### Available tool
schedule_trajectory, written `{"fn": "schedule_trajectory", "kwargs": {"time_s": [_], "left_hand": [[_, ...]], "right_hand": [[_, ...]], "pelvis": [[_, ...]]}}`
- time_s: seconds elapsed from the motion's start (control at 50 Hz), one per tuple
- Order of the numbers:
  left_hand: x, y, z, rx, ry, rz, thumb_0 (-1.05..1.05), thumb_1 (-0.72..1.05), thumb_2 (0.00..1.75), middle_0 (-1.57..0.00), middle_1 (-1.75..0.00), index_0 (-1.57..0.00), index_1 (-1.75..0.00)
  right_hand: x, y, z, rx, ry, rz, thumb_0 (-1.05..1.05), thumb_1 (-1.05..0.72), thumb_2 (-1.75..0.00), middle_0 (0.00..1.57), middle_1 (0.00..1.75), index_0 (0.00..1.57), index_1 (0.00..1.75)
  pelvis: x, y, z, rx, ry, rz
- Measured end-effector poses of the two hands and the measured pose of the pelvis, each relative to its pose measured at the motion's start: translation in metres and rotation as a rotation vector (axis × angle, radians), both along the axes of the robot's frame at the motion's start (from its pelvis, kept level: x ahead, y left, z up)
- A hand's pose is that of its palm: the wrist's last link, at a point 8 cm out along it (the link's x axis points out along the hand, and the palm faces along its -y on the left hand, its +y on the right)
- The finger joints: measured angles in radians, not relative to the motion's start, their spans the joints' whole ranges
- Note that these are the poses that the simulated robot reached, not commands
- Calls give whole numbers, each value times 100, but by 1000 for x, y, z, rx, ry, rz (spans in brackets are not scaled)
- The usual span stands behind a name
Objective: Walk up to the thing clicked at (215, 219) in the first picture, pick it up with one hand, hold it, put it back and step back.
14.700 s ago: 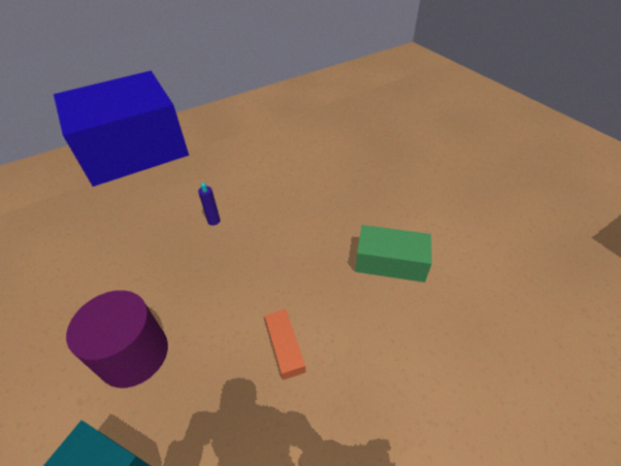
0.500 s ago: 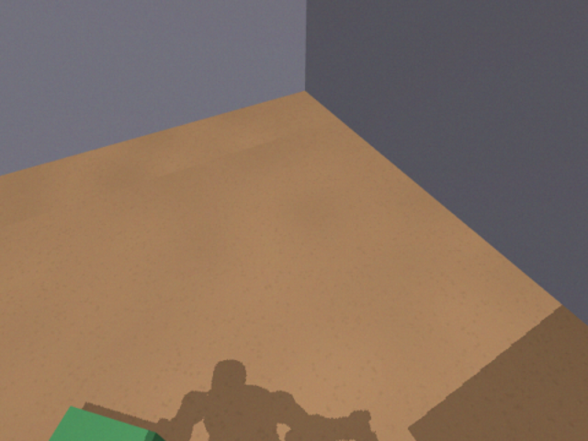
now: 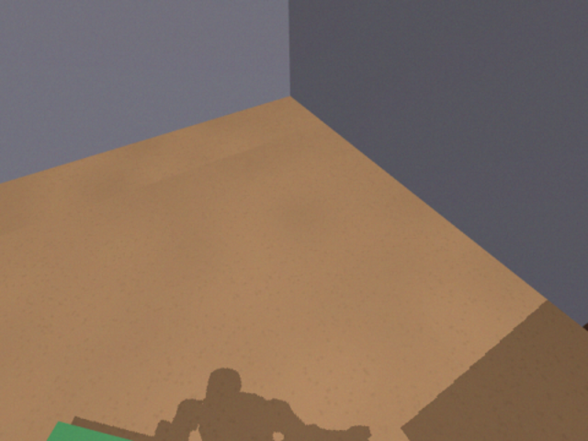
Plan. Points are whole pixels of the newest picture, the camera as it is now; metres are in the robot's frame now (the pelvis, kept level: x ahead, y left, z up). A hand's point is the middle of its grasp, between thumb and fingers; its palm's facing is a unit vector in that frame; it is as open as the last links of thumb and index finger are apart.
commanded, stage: stand
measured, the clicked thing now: out of the picture +0.50 +1.37 -0.67
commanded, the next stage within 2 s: walk up in 1.96 s
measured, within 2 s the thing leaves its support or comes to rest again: neither
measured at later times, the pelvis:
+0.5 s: pelvis +0.01 +0.00 +0.00, yaw +0 degrees
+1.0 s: pelvis +0.02 -0.01 +0.00, yaw -1 degrees
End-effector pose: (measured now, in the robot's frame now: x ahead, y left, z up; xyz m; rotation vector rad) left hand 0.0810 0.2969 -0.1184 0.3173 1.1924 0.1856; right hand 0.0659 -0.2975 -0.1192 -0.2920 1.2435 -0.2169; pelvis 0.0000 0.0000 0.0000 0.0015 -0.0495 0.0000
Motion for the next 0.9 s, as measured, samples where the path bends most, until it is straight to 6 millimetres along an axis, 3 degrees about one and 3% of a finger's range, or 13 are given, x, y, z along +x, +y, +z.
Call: {"fn": "schedule_trajectory", "kwargs": {"time_s": [0.2, 0.56, 0.9], "left_hand": [[-3, 2, -1, 6, 36, 5, 0, 90, 89, -21, -30, -21, -30], [7, -4, 2, 7, 18, 7, 1, 90, 89, -21, -30, -21, -30], [9, -7, 2, 12, 41, 8, 1, 90, 89, -21, -30, -21, -30]], "right_hand": [[-7, -2, -3, -1, 42, -6, 1, -90, -90, 20, 30, 20, 30], [21, -3, -1, 2, -14, 19, 1, -90, -90, 21, 30, 20, 30], [18, -10, -2, -4, 12, 10, 1, -90, -90, 21, 30, 20, 30]], "pelvis": [[6, -2, 0, 1, 10, -3], [13, -5, 1, 1, 5, -5], [19, -9, 1, 2, 10, -10]]}}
